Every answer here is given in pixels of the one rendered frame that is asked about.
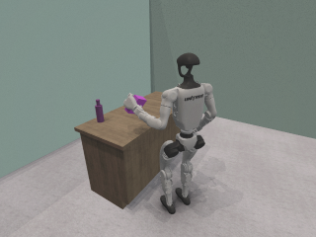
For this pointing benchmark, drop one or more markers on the sponge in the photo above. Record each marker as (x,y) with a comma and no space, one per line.
(139,100)

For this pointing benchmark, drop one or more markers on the right robot upper arm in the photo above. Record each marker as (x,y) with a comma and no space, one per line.
(209,101)

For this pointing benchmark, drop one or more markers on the table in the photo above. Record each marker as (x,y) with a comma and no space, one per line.
(122,153)

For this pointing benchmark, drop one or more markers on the robot left hand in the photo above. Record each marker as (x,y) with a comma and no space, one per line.
(130,102)

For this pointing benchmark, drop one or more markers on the left robot thigh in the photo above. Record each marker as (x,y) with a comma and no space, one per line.
(168,151)

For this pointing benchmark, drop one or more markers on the robot right forearm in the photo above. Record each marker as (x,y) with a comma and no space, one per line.
(204,121)

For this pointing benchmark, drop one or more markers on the robot right hand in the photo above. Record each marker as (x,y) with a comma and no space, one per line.
(197,129)

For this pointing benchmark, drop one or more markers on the robot head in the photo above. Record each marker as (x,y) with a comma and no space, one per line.
(189,60)

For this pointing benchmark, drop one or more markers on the robot left forearm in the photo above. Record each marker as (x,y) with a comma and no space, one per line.
(150,120)

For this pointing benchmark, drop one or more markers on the left robot upper arm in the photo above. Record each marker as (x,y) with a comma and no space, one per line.
(167,99)

